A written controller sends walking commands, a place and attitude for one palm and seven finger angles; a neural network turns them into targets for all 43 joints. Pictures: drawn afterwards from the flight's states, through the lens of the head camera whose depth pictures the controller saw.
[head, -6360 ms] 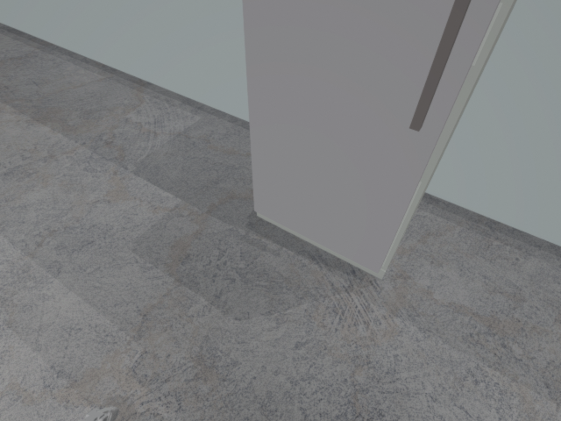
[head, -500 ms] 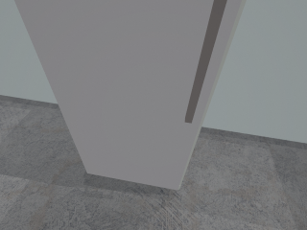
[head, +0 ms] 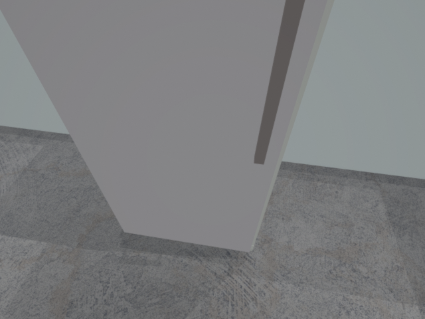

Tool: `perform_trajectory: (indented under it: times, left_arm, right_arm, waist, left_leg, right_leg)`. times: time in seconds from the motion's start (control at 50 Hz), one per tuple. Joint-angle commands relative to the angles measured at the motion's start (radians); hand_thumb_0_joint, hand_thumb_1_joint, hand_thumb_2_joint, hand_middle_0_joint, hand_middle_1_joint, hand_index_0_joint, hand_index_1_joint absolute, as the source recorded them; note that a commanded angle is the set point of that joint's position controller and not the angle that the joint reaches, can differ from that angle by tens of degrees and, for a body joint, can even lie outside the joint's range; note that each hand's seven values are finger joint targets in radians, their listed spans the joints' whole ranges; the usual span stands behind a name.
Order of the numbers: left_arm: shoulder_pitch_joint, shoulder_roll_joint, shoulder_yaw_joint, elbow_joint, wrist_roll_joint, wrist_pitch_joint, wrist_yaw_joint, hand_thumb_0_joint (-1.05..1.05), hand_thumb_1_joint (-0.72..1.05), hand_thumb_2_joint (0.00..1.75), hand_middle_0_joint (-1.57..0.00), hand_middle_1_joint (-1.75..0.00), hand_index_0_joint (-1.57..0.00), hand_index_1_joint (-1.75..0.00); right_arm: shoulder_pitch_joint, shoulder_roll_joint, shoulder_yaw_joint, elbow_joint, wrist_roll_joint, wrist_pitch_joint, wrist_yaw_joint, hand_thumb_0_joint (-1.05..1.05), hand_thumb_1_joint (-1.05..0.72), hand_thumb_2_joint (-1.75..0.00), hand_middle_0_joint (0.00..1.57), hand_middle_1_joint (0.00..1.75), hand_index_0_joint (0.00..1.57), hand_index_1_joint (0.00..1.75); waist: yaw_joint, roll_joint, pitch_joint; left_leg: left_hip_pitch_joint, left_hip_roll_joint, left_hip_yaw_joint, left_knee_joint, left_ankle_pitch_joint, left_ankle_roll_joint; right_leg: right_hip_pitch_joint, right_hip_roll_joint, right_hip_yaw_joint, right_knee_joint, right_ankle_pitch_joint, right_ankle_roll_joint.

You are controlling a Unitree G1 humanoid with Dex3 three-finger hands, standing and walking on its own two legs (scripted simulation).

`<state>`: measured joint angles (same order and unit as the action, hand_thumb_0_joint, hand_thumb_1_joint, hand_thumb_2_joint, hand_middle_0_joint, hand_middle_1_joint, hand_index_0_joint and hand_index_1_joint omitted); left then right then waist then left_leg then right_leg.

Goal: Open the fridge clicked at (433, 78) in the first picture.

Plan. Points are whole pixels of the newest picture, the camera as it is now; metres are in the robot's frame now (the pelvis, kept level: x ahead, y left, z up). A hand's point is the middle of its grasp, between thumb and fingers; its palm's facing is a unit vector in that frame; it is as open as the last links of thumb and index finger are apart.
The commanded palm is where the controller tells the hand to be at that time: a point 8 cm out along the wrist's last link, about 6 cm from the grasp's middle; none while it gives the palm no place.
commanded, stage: look again from close up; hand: right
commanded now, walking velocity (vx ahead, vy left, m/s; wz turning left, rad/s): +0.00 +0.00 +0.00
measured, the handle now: (274, 85) +0.49 -0.09 +0.20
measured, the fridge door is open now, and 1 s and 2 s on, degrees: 0 0 0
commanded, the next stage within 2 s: raise the hand to about handle height in 0.16 s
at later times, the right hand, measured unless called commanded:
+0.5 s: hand (319, 259) +0.23 -0.17 +0.03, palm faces +0.23 +0.97 -0.08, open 7.7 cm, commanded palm +0.12 -0.22 -0.03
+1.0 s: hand (335, 270) +0.21 -0.19 +0.04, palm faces -0.02 +1.00 -0.07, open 10.5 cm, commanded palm +0.16 -0.26 +0.05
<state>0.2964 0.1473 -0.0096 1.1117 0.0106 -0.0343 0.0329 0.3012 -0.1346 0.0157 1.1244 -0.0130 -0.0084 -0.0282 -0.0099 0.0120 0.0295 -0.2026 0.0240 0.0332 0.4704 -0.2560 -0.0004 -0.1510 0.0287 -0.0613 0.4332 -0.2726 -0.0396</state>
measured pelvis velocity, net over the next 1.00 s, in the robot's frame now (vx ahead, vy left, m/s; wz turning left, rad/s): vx -0.02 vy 0.03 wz -0.05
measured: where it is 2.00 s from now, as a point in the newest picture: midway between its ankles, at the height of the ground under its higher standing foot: outside the picture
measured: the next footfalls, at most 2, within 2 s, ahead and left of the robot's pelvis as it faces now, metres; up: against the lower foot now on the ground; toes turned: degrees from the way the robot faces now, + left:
none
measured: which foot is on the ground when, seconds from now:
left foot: down 0.00-1.00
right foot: down 0.00-1.00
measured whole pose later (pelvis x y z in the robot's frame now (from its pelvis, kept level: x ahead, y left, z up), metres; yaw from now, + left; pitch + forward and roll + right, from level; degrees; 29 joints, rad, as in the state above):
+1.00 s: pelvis -0.02 +0.03 -0.04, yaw -3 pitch +6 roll +1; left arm 0.23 0.19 -0.07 0.59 -0.05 -0.21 0.09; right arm 0.25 -0.32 -0.23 0.04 0.33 -0.22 0.37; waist -0.01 -0.04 -0.07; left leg -0.53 -0.01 0.11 0.81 -0.39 0.05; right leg -0.53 -0.03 0.02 0.86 -0.43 0.01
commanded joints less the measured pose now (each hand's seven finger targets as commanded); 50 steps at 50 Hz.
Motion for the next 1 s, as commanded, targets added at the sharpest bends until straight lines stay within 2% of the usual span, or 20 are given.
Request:
perform_trajectory:
  times: [0.0,0.22,0.24,0.26,0.28,0.3,0.32,0.34,0.36,0.38,0.4,0.44,0.5,0.52,0.56,0.66,0.76,0.84,0.92,0.98]
  left_arm:
    - [0.054,0.097,0.011,-0.016,0.0,-0.011,0.006,0.0,0.9,0.9,-0.2,-0.3,-0.2,-0.3]
    - [0.027,0.109,0.014,-0.013,0.0,-0.011,0.008,0.0,0.9,0.9,-0.2,-0.3,-0.2,-0.3]
    - [-0.067,0.132,0.02,-0.08,-0.013,-0.009,-0.004,0.0,0.9,0.9,-0.2,-0.3,-0.2,-0.3]
    - [-0.021,0.29,0.04,-0.432,-0.058,-0.154,0.038,0.0,0.9,0.9,-0.2,-0.3,-0.2,-0.3]
    - [-0.116,0.184,0.01,-0.379,-0.041,-0.242,0.071,0.0,0.9,0.9,-0.2,-0.3,-0.2,-0.3]
    - [-0.07,0.18,0.028,-0.269,-0.032,-0.253,0.078,0.0,0.9,0.9,-0.2,-0.3,-0.2,-0.3]
    - [-0.031,0.155,0.041,-0.318,-0.06,-0.25,0.058,0.0,0.9,0.9,-0.2,-0.3,-0.2,-0.3]
    - [-0.086,0.188,0.037,-0.422,-0.072,-0.263,0.048,0.0,0.9,0.9,-0.2,-0.3,-0.2,-0.3]
    - [-0.104,0.228,0.058,-0.44,-0.05,-0.281,0.054,0.0,0.9,0.9,-0.2,-0.3,-0.2,-0.3]
    - [-0.112,0.225,0.066,-0.461,-0.033,-0.292,0.055,0.0,0.9,0.9,-0.2,-0.3,-0.2,-0.3]
    - [-0.109,0.213,0.073,-0.478,-0.022,-0.291,0.049,0.0,0.9,0.9,-0.2,-0.3,-0.2,-0.3]
    - [-0.133,0.197,0.079,-0.526,-0.023,-0.276,0.015,0.0,0.9,0.9,-0.2,-0.3,-0.2,-0.3]
    - [-0.182,0.219,0.102,-0.61,-0.016,-0.258,-0.021,0.0,0.9,0.9,-0.2,-0.3,-0.2,-0.3]
    - [-0.181,0.226,0.113,-0.64,-0.025,-0.243,-0.027,0.0,0.9,0.9,-0.2,-0.3,-0.2,-0.3]
    - [-0.224,0.223,0.099,-0.718,-0.033,-0.22,-0.025,0.0,0.9,0.9,-0.2,-0.3,-0.2,-0.3]
    - [-0.13,0.179,0.084,-0.75,-0.026,-0.209,0.009,0.0,0.9,0.9,-0.2,-0.3,-0.2,-0.3]
    - [-0.088,0.205,0.055,-0.674,-0.027,-0.254,0.03,0.0,0.9,0.9,-0.2,-0.3,-0.2,-0.3]
    - [-0.104,0.239,0.038,-0.655,-0.058,-0.264,0.065,0.0,0.9,0.9,-0.2,-0.3,-0.2,-0.3]
    - [-0.162,0.223,0.027,-0.698,-0.068,-0.241,0.087,0.0,0.9,0.9,-0.2,-0.3,-0.2,-0.3]
    - [-0.185,0.192,0.012,-0.719,-0.062,-0.237,0.079,0.0,0.9,0.9,-0.2,-0.3,-0.2,-0.3]
  right_arm:
    - [0.052,-0.104,-0.019,-0.025,-0.001,-0.02,-0.009,0.0,-0.9,-0.9,0.2,0.3,0.2,0.3]
    - [0.033,-0.123,-0.024,-0.035,-0.002,-0.023,-0.009,0.0,-0.9,-0.9,0.2,0.3,0.2,0.3]
    - [0.124,-0.131,-0.025,0.004,-0.008,-0.034,-0.049,0.0,-0.9,-0.9,0.2,0.3,0.2,0.3]
    - [-0.659,-0.352,-0.132,-1.601,0.202,-0.251,-0.054,0.0,-0.88,-0.89,0.2,0.32,0.2,0.32]
    - [-0.216,-0.271,-0.129,-1.34,0.111,-0.188,-0.101,0.0,-0.85,-0.88,0.2,0.33,0.2,0.33]
    - [-0.075,-0.093,-0.039,-1.074,0.115,-0.141,-0.134,0.0,-0.83,-0.87,0.21,0.34,0.21,0.34]
    - [0.149,0.035,0.028,-0.989,0.133,-0.042,-0.14,0.0,-0.81,-0.86,0.21,0.36,0.21,0.36]
    - [-0.03,0.029,0.063,-1.247,0.169,-0.069,-0.117,0.0,-0.78,-0.85,0.21,0.37,0.21,0.37]
    - [-0.061,-0.088,-0.049,-1.283,0.163,-0.131,-0.11,0.0,-0.76,-0.84,0.21,0.39,0.21,0.39]
    - [-0.013,-0.101,-0.076,-1.25,0.151,-0.18,-0.098,0.0,-0.74,-0.83,0.21,0.4,0.21,0.4]
    - [0.13,-0.081,-0.119,-1.125,0.16,-0.214,-0.075,0.0,-0.71,-0.82,0.21,0.42,0.21,0.42]
    - [0.36,-0.012,-0.137,-0.952,0.19,-0.317,0.03,0.0,-0.67,-0.8,0.22,0.45,0.22,0.45]
    - [0.407,-0.077,-0.246,-0.983,0.279,-0.52,0.232,0.0,-0.6,-0.77,0.22,0.5,0.22,0.5]
    - [0.467,-0.144,-0.33,-0.933,0.285,-0.518,0.273,0.0,-0.57,-0.76,0.22,0.51,0.22,0.51]
    - [0.377,-0.178,-0.312,-1.099,0.284,-0.469,0.308,0.0,-0.53,-0.74,0.23,0.54,0.23,0.54]
    - [0.069,-0.236,-0.374,-1.469,0.3,-0.474,0.211,0.0,-0.41,-0.69,0.24,0.62,0.24,0.62]
    - [-0.118,-0.171,-0.193,-1.542,0.289,-0.619,0.233,0.0,-0.29,-0.64,0.24,0.69,0.24,0.69]
    - [-0.139,-0.282,-0.235,-1.323,0.315,-0.494,0.366,0.0,-0.2,-0.6,0.25,0.75,0.25,0.75]
    - [-0.016,-0.38,-0.417,-1.17,0.366,-0.226,0.396,0.0,-0.11,-0.56,0.26,0.81,0.26,0.81]
    - [-0.014,-0.367,-0.501,-1.288,0.42,-0.152,0.327,0.0,-0.04,-0.53,0.26,0.86,0.26,0.86]
  waist:
    - [0.008,-0.034,0.037]
    - [0.004,-0.004,0.023]
    - [-0.033,0.057,0.03]
    - [0.099,-0.164,-0.489]
    - [0.002,-0.293,-0.449]
    - [0.041,-0.228,-0.339]
    - [0.031,-0.162,-0.21]
    - [0.046,-0.094,-0.062]
    - [0.051,-0.018,-0.099]
    - [0.05,0.055,-0.066]
    - [0.021,0.181,-0.03]
    - [-0.038,0.28,0.013]
    - [-0.061,0.245,-0.079]
    - [-0.088,0.157,-0.111]
    - [-0.093,0.014,-0.188]
    - [-0.015,-0.124,-0.329]
    - [0.095,-0.107,-0.244]
    - [0.093,-0.025,-0.171]
    - [-0.034,0.021,-0.251]
    - [-0.076,0.01,-0.275]
  left_leg:
    - [0.007,0.084,-0.086,-0.063,0.156,0.041]
    - [0.035,0.089,-0.084,-0.063,0.225,0.043]
    - [0.023,0.141,-0.124,-0.068,0.554,0.019]
    - [0.112,0.032,-0.054,0.032,0.442,0.038]
    - [0.063,-0.011,-0.029,0.061,0.203,0.051]
    - [0.009,-0.008,0.014,0.056,0.145,0.037]
    - [-0.047,0.003,0.037,0.044,0.064,0.024]
    - [-0.077,0.001,0.039,0.022,0.092,0.026]
    - [-0.094,-0.004,0.039,0.015,0.079,0.026]
    - [-0.139,-0.012,0.049,0.02,0.053,0.022]
    - [-0.182,-0.019,0.064,0.044,0.041,0.017]
    - [-0.233,-0.024,0.071,0.126,0.054,0.017]
    - [-0.224,-0.009,0.021,0.231,0.125,0.011]
    - [-0.187,0.0,0.001,0.255,0.173,0.022]
    - [-0.166,0.014,-0.026,0.268,0.183,0.022]
    - [-0.205,0.006,-0.082,0.251,0.106,0.005]
    - [-0.353,-0.021,-0.06,0.251,0.006,0.015]
    - [-0.299,-0.005,-0.114,0.147,-0.171,0.008]
    - [-0.108,0.033,-0.136,0.098,-0.139,-0.007]
    - [-0.049,0.027,-0.079,0.11,0.009,-0.009]
  right_leg:
    - [-0.039,-0.127,0.111,-0.088,0.19,-0.005]
    - [-0.022,-0.132,0.11,-0.081,0.246,-0.004]
    - [-0.08,-0.146,0.068,0.114,0.279,0.029]
    - [0.173,-0.032,0.075,-0.007,0.384,0.018]
    - [0.228,-0.075,0.056,-0.023,0.546,0.018]
    - [0.133,-0.077,0.052,-0.004,0.474,0.042]
    - [0.013,-0.077,0.094,-0.022,0.374,0.047]
    - [-0.058,-0.079,0.105,-0.015,0.267,0.039]
    - [-0.064,-0.061,0.094,0.028,0.216,0.032]
    - [-0.115,-0.046,0.088,0.063,0.185,0.027]
    - [-0.189,-0.042,0.086,0.098,0.17,0.026]
    - [-0.32,-0.026,0.073,0.166,0.136,0.042]
    - [-0.45,0.006,0.033,0.289,0.066,0.057]
    - [-0.45,0.014,0.017,0.31,0.086,0.056]
    - [-0.465,0.03,-0.014,0.33,0.089,0.043]
    - [-0.397,0.001,0.027,0.38,0.084,0.021]
    - [-0.363,-0.027,0.077,0.423,0.026,0.008]
    - [-0.426,-0.028,0.085,0.391,-0.072,0.002]
    - [-0.419,-0.017,0.082,0.318,-0.016,0.01]
    - [-0.364,-0.018,0.086,0.262,0.076,0.02]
